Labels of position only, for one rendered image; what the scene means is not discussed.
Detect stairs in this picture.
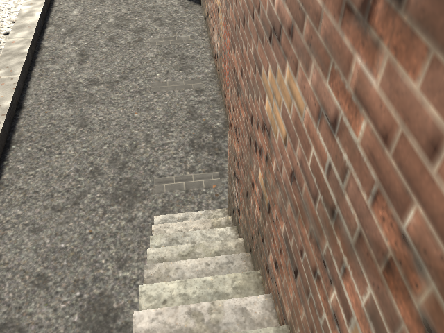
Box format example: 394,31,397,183
133,208,290,333

